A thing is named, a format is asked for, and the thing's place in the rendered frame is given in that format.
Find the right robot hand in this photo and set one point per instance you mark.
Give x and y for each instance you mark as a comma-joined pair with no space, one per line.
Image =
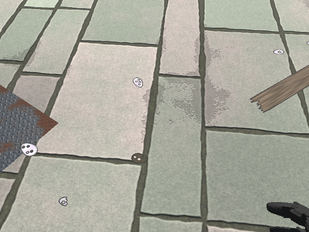
295,211

